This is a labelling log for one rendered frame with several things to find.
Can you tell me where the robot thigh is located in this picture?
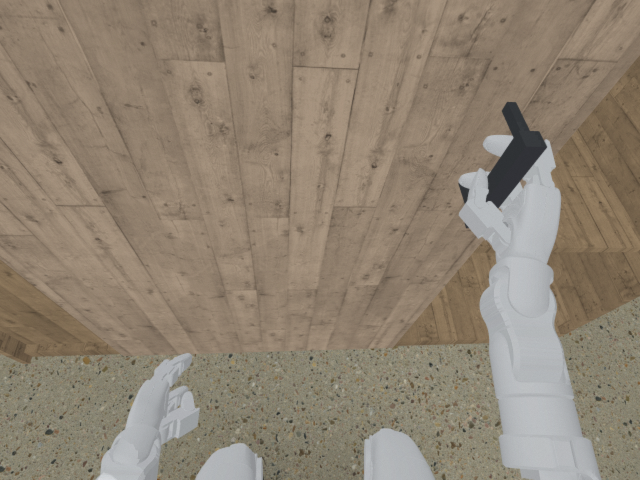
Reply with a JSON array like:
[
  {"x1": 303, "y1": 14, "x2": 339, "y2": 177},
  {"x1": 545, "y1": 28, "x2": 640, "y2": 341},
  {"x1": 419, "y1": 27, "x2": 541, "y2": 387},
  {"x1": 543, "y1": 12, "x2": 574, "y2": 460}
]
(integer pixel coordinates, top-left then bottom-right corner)
[
  {"x1": 364, "y1": 430, "x2": 435, "y2": 480},
  {"x1": 195, "y1": 445, "x2": 263, "y2": 480}
]

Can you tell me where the right robot forearm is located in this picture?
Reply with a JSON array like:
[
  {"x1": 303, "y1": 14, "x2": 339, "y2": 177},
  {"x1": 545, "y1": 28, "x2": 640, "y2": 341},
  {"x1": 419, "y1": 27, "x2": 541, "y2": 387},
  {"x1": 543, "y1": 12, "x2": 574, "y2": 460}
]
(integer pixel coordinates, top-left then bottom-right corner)
[{"x1": 480, "y1": 256, "x2": 602, "y2": 480}]

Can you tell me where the left robot thigh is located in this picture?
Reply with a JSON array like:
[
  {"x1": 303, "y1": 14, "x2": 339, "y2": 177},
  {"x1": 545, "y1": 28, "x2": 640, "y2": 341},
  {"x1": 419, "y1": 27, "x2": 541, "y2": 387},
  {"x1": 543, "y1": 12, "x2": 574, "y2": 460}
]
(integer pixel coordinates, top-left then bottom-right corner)
[{"x1": 195, "y1": 445, "x2": 263, "y2": 480}]

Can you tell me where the handle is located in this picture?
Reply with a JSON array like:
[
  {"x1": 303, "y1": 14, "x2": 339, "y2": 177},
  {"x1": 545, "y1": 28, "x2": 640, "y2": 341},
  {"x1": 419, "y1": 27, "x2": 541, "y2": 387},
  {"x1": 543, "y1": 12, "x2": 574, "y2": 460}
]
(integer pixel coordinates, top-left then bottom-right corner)
[{"x1": 458, "y1": 102, "x2": 547, "y2": 228}]

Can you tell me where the right robot thigh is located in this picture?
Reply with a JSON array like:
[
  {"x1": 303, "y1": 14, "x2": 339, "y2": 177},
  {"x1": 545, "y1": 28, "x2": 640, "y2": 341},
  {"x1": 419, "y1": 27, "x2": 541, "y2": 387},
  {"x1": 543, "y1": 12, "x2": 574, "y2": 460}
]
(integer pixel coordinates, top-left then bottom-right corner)
[{"x1": 364, "y1": 430, "x2": 435, "y2": 480}]

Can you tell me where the left robot forearm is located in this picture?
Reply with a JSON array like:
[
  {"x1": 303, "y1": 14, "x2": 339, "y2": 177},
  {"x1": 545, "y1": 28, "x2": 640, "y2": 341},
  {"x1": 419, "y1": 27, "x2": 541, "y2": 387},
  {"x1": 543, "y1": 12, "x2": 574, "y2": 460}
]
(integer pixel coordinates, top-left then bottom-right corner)
[{"x1": 96, "y1": 425, "x2": 161, "y2": 480}]

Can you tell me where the wardrobe door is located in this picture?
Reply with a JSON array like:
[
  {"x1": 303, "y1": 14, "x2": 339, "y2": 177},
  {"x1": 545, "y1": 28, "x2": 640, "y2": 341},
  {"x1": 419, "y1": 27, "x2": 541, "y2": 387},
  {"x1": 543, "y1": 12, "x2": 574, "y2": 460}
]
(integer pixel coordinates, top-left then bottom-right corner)
[
  {"x1": 0, "y1": 0, "x2": 640, "y2": 356},
  {"x1": 0, "y1": 260, "x2": 105, "y2": 345}
]

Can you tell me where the right robot hand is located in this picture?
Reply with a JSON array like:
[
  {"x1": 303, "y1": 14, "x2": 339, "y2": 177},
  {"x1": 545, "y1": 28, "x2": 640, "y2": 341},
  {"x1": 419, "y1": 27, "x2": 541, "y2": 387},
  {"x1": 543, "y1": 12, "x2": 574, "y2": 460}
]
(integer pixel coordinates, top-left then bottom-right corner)
[{"x1": 458, "y1": 135, "x2": 561, "y2": 264}]

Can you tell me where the left robot hand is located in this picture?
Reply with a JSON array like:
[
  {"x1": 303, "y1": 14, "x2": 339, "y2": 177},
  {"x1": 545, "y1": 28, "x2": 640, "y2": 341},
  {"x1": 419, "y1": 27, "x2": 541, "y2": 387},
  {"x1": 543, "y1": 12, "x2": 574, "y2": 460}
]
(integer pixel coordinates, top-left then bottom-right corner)
[{"x1": 125, "y1": 353, "x2": 200, "y2": 445}]

